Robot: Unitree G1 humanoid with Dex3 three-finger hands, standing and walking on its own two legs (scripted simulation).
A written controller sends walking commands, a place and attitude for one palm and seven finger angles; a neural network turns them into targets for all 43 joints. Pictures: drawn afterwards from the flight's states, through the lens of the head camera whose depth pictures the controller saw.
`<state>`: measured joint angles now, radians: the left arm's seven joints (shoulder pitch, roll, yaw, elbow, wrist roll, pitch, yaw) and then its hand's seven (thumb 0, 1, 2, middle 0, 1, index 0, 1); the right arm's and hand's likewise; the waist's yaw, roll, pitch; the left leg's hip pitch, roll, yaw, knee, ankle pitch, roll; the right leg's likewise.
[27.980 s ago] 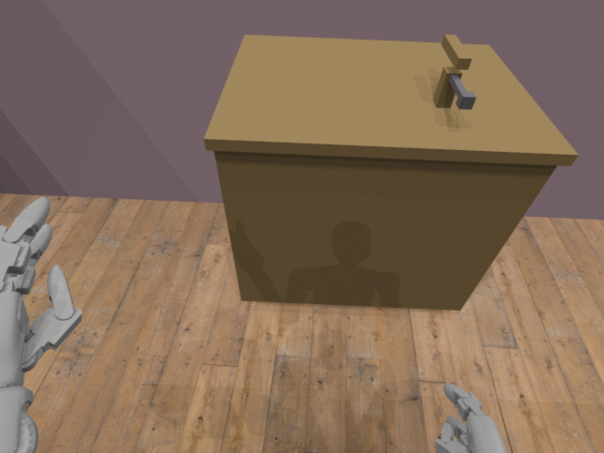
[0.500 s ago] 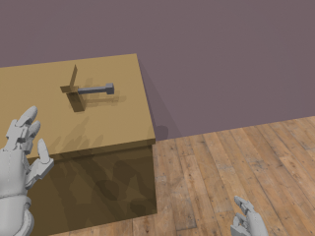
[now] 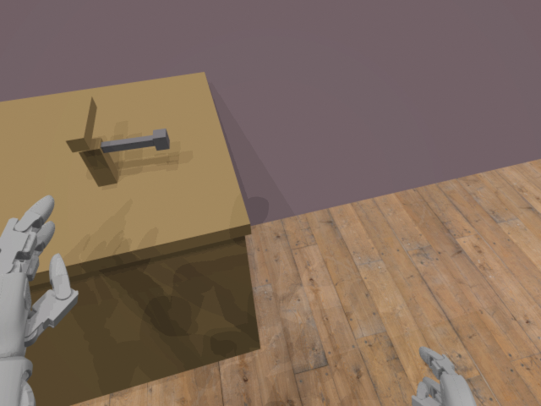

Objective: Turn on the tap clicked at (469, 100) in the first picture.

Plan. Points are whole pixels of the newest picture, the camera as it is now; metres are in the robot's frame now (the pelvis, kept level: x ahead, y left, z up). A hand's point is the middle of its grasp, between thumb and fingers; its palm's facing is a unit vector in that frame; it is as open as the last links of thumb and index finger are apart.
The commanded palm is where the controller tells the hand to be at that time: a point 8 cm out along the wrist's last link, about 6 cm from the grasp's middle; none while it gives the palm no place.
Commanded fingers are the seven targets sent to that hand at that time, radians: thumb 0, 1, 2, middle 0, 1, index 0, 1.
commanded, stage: step back with the hand held close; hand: left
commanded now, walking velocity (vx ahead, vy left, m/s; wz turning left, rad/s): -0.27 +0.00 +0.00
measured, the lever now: (161, 139) +0.55 +0.24 +0.11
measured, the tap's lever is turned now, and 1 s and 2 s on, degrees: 86 86 86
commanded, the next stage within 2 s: stop stepping back and stand still in 0.98 s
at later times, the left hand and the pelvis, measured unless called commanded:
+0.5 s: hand out of the picture +0.14 +0.28 +0.17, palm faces +0.53 -0.74 -0.42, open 7.4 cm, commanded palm +0.09 +0.30 +0.18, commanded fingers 0.00 0.90 0.90 -0.20 -0.30 -0.20 -0.30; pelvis -0.06 +0.01 -0.01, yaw +2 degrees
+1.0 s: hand out of the picture +0.03 +0.26 +0.16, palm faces +0.45 -0.80 -0.40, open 7.4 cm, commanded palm -0.02 +0.28 +0.18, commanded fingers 0.00 0.90 0.90 -0.20 -0.30 -0.20 -0.30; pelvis -0.17 +0.00 +0.00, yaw +3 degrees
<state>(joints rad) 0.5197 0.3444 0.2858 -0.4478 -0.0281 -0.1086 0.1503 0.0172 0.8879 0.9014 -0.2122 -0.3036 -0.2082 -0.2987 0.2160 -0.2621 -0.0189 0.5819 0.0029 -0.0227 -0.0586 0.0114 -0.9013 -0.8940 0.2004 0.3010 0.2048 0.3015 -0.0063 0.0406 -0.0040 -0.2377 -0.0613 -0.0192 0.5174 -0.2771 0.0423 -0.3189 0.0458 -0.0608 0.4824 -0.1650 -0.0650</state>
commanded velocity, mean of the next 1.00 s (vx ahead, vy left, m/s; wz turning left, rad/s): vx -0.34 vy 0.00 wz -0.02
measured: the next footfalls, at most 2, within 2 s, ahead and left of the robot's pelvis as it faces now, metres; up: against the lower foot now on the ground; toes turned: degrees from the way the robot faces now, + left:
right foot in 0.56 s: -0.06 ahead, -0.09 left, +0.00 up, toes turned +4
left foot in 0.94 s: -0.13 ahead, +0.12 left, +0.00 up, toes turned +4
